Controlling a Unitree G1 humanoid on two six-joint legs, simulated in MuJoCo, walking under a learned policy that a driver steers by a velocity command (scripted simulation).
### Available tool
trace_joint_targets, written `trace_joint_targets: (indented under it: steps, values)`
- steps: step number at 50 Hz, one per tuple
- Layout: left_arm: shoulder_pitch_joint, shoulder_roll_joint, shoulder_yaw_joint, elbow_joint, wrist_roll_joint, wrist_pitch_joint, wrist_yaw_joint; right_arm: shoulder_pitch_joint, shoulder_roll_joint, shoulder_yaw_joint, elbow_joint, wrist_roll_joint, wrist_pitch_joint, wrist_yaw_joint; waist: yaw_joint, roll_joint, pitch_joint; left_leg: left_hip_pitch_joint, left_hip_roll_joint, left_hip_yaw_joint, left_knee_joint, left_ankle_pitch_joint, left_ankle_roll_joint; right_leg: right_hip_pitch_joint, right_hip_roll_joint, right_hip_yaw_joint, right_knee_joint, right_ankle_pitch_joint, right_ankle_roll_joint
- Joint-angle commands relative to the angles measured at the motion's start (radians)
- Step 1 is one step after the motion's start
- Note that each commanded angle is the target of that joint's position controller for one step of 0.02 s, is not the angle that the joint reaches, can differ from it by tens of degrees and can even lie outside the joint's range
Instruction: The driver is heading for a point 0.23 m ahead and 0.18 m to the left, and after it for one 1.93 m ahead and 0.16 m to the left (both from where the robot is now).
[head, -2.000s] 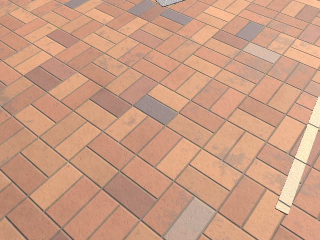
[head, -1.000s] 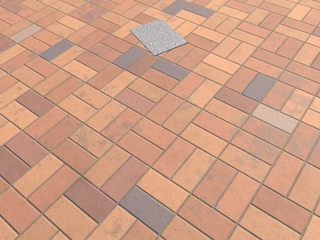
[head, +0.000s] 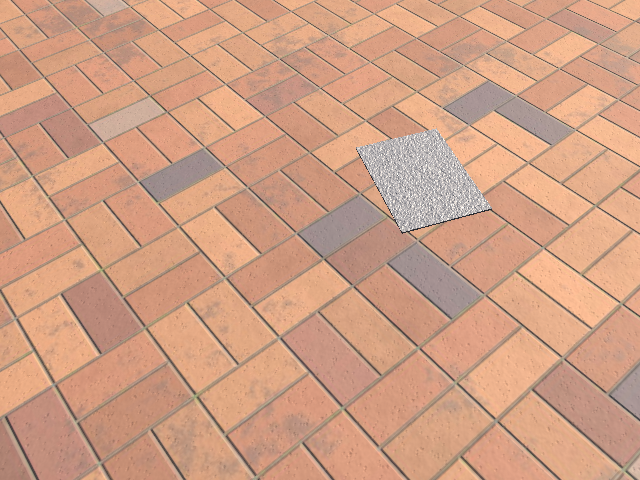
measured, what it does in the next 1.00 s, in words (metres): walks ahead, turning left: left foot, then right foot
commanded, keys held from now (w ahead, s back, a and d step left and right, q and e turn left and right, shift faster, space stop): w+q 0.14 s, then q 0.26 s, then no key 0.60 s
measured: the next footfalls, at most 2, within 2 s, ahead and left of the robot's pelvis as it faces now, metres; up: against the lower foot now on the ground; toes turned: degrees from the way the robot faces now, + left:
left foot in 0.28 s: +0.30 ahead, +0.17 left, +0.00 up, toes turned +14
right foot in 0.76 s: +0.38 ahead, -0.06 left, +0.00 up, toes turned +20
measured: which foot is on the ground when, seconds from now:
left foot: up 0.00-0.26, down 0.28-1.00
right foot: down 0.00-0.28, up 0.30-0.74, down 0.76-1.00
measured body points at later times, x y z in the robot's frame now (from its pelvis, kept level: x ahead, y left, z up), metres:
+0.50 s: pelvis +0.20 +0.07 -0.01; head +0.26 +0.11 +0.43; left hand +0.28 +0.39 -0.13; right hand +0.42 -0.16 -0.10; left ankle +0.26 +0.16 -0.74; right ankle +0.26 -0.09 -0.66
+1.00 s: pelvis +0.29 +0.05 -0.01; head +0.31 +0.06 +0.44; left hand +0.32 +0.34 -0.13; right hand +0.50 -0.14 -0.13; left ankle +0.26 +0.16 -0.74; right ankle +0.34 -0.07 -0.74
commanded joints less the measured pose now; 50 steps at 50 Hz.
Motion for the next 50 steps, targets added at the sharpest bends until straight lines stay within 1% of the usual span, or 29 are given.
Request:
trace_joint_targets:
  steps: [1, 4, 7, 9, 11, 12, 13, 14, 15, 16, 17, 18, 19, 20, 21, 22, 25, 28, 31, 35, 36, 37, 38, 39, 40, 41, 43, 44, 50]
  values:
    - [-0.055, 0.147, 0.034, -0.050, 0.001, -0.018, 0.010, 0.002, -0.018, -0.003, -0.078, -0.005, 0.004, 0.008, -0.022, -0.125, 0.004, -0.104, 0.056, -0.048, -0.089, 0.121, -0.013, 0.056, -0.291, 0.164, -0.208, 0.155, -0.159]
    - [-0.047, 0.169, 0.040, -0.044, -0.002, -0.009, 0.017, -0.079, -0.007, 0.005, -0.103, -0.006, -0.003, 0.028, 0.003, -0.112, 0.021, -0.071, 0.044, -0.003, -0.257, 0.257, -0.008, 0.071, -0.268, 0.054, -0.212, 0.200, -0.140]
    - [0.001, 0.193, 0.048, -0.031, -0.013, 0.005, 0.021, -0.179, 0.000, 0.014, -0.143, -0.008, -0.005, 0.047, 0.038, -0.096, 0.050, -0.063, 0.028, 0.048, -0.370, 0.284, 0.006, 0.128, -0.283, -0.005, -0.204, 0.213, -0.128]
    - [0.003, 0.208, 0.052, -0.026, -0.022, 0.023, 0.025, -0.216, -0.010, 0.011, -0.170, -0.015, -0.002, 0.058, 0.035, -0.099, 0.069, -0.049, 0.005, 0.080, -0.432, 0.251, 0.021, 0.176, -0.290, -0.043, -0.139, 0.382, -0.107]
    - [-0.009, 0.237, 0.061, -0.031, -0.037, 0.042, 0.032, -0.180, -0.043, -0.006, -0.182, -0.023, 0.001, 0.066, -0.002, -0.133, 0.021, 0.040, -0.050, 0.126, -0.453, 0.170, 0.049, 0.216, -0.293, -0.070, -0.008, 0.671, -0.079]
    - [-0.021, 0.248, 0.065, -0.037, -0.047, 0.050, 0.036, -0.111, -0.069, -0.020, -0.170, -0.023, 0.003, 0.067, -0.043, -0.148, -0.026, 0.131, -0.089, 0.148, -0.468, 0.142, 0.070, 0.219, -0.285, -0.078, 0.101, 0.795, -0.064]
    - [-0.040, 0.242, 0.063, -0.046, -0.054, 0.057, 0.037, 0.021, -0.110, -0.045, -0.135, -0.022, 0.004, 0.063, -0.117, -0.128, -0.094, 0.298, -0.134, 0.161, -0.539, 0.212, 0.099, 0.182, -0.252, -0.097, 0.277, 0.800, -0.035]
    - [-0.013, 0.211, 0.052, -0.047, -0.040, 0.052, 0.034, 0.138, -0.173, -0.074, -0.105, -0.023, 0.010, 0.042, -0.172, -0.054, -0.163, 0.533, -0.120, 0.090, -0.599, 0.410, 0.138, 0.027, -0.200, -0.109, 0.527, 0.580, 0.027]
    - [0.070, 0.071, 0.013, -0.080, 0.035, 0.043, 0.021, 0.116, -0.285, -0.086, -0.113, -0.023, 0.021, 0.017, -0.052, 0.255, -0.231, 0.811, 0.129, -0.249, -0.500, 0.904, 0.244, -0.322, -0.058, -0.092, 0.878, -0.424, 0.092]
    - [0.125, 0.115, 0.005, -0.087, 0.012, 0.026, 0.010, 0.090, -0.277, -0.071, -0.180, -0.041, 0.006, 0.032, -0.063, 0.196, -0.478, 0.936, 0.301, -0.648, -0.612, 0.750, 0.436, -0.460, 0.033, 0.144, 1.104, -0.588, 0.107]
    - [0.002, 0.188, 0.025, -0.100, -0.029, 0.021, 0.009, 0.070, -0.211, -0.056, -0.192, -0.037, -0.002, 0.045, -0.115, 0.028, -0.429, 0.878, 0.249, -0.547, -0.668, 0.679, 0.388, -0.504, -0.017, 0.216, 1.114, -0.489, 0.086]
    - [-0.056, 0.176, 0.021, -0.126, -0.037, 0.021, 0.016, 0.015, -0.177, -0.047, -0.185, -0.022, -0.011, 0.044, -0.092, -0.001, -0.290, 0.750, 0.198, -0.430, -0.686, 0.604, 0.340, -0.544, -0.045, 0.198, 1.045, -0.391, 0.072]
    - [-0.060, 0.169, 0.022, -0.112, -0.018, 0.028, 0.031, -0.035, -0.150, -0.039, -0.187, -0.014, -0.013, 0.039, -0.059, -0.055, -0.206, 0.618, 0.154, -0.365, -0.704, 0.562, 0.299, -0.522, -0.083, 0.202, 0.978, -0.323, 0.075]
    - [-0.053, 0.183, 0.027, -0.113, -0.007, 0.040, 0.040, -0.073, -0.133, -0.034, -0.194, -0.020, -0.009, 0.031, -0.028, -0.036, -0.172, 0.505, 0.131, -0.327, -0.727, 0.560, 0.285, -0.463, -0.099, 0.212, 0.923, -0.281, 0.075]
    - [-0.032, 0.190, 0.031, -0.107, -0.008, 0.055, 0.041, -0.096, -0.123, -0.028, -0.204, -0.037, -0.006, 0.026, -0.004, -0.015, -0.164, 0.425, 0.121, -0.297, -0.746, 0.571, 0.275, -0.400, -0.103, 0.210, 0.898, -0.259, 0.073]
    - [-0.011, 0.177, 0.030, -0.102, -0.007, 0.065, 0.043, -0.103, -0.121, -0.027, -0.207, -0.046, -0.008, 0.023, 0.007, -0.007, -0.170, 0.383, 0.116, -0.274, -0.752, 0.614, 0.278, -0.366, -0.095, 0.200, 0.871, -0.245, 0.078]
    - [-0.012, 0.141, 0.021, -0.102, 0.001, 0.081, 0.051, -0.088, -0.129, -0.025, -0.191, -0.042, -0.011, 0.010, 0.007, 0.002, -0.189, 0.350, 0.095, -0.209, -0.752, 0.671, 0.272, -0.341, -0.082, 0.189, 0.756, -0.185, 0.099]
    - [-0.054, 0.130, 0.016, -0.111, -0.002, 0.094, 0.052, -0.098, -0.118, -0.017, -0.179, -0.038, 0.003, -0.002, -0.009, 0.025, -0.182, 0.344, 0.070, -0.193, -0.769, 0.470, 0.243, -0.327, -0.087, 0.194, 0.629, -0.099, 0.112]
    - [-0.105, 0.127, 0.013, -0.122, -0.009, 0.100, 0.050, -0.109, -0.104, -0.007, -0.163, -0.048, 0.012, -0.005, -0.033, 0.051, -0.134, 0.310, 0.055, -0.201, -0.797, 0.239, 0.223, -0.277, -0.087, 0.196, 0.491, -0.055, 0.111]
    - [-0.118, 0.128, 0.012, -0.126, -0.009, 0.087, 0.040, -0.099, -0.082, 0.009, -0.131, -0.049, 0.020, 0.004, -0.044, 0.068, -0.102, 0.326, 0.060, -0.237, -0.752, 0.180, 0.211, -0.186, -0.064, 0.175, 0.318, -0.103, 0.094]
    - [-0.098, 0.118, 0.010, -0.120, -0.007, 0.081, 0.035, -0.109, -0.068, 0.017, -0.126, -0.044, 0.023, 0.005, -0.022, 0.057, -0.102, 0.325, 0.049, -0.235, -0.721, 0.192, 0.192, -0.130, -0.056, 0.161, 0.218, -0.055, 0.080]
    - [-0.082, 0.113, 0.006, -0.115, 0.003, 0.074, 0.028, -0.092, -0.048, 0.026, -0.114, -0.039, 0.024, 0.006, -0.005, 0.034, -0.098, 0.312, 0.026, -0.227, -0.696, 0.201, 0.154, -0.054, -0.061, 0.165, 0.087, 0.076, 0.062]
    - [-0.068, 0.150, 0.010, -0.116, 0.016, 0.068, 0.027, -0.053, -0.024, 0.036, -0.105, -0.050, 0.018, 0.005, -0.020, -0.017, -0.118, 0.290, -0.016, -0.204, -0.652, 0.165, 0.102, 0.030, -0.138, 0.241, 0.061, 0.236, 0.035]
    - [-0.088, 0.226, 0.024, -0.124, 0.017, 0.070, 0.031, 0.024, -0.032, 0.030, -0.095, -0.061, 0.010, 0.009, -0.090, -0.158, -0.126, 0.243, -0.106, -0.125, -0.588, 0.035, 0.061, 0.070, -0.230, 0.311, 0.099, 0.395, -0.024]
    - [-0.113, 0.175, 0.016, -0.104, 0.012, 0.075, 0.028, 0.012, -0.019, 0.033, -0.095, -0.057, 0.009, 0.007, -0.097, -0.242, -0.134, 0.311, -0.130, -0.059, -0.602, -0.014, 0.027, -0.023, -0.234, 0.329, 0.083, 0.241, -0.072]
    - [-0.138, 0.120, 0.003, -0.113, 0.007, 0.075, 0.022, -0.038, -0.043, 0.031, -0.095, -0.061, 0.013, 0.006, -0.073, -0.208, -0.115, 0.356, -0.118, -0.063, -0.617, 0.028, 0.016, -0.066, -0.188, 0.303, 0.069, 0.107, -0.053]
    - [-0.134, 0.133, 0.003, -0.110, 0.006, 0.067, 0.016, -0.096, -0.062, 0.022, -0.099, -0.049, 0.033, 0.002, -0.038, -0.160, -0.080, 0.351, -0.108, -0.085, -0.616, 0.117, 0.035, -0.078, -0.125, 0.237, 0.088, 0.046, 0.001]
    - [-0.122, 0.137, 0.003, -0.101, 0.005, 0.061, 0.017, -0.091, -0.057, 0.023, -0.098, -0.050, 0.040, 0.001, -0.035, -0.145, -0.078, 0.357, -0.100, -0.096, -0.624, 0.145, 0.042, -0.073, -0.116, 0.227, 0.094, 0.044, 0.009]
    - [-0.095, 0.124, -0.005, -0.069, -0.003, 0.066, 0.029, -0.084, -0.035, 0.022, -0.063, -0.043, 0.032, -0.002, -0.018, -0.073, -0.081, 0.363, -0.090, -0.108, -0.629, 0.231, 0.041, -0.019, -0.092, 0.200, 0.135, 0.123, 0.012]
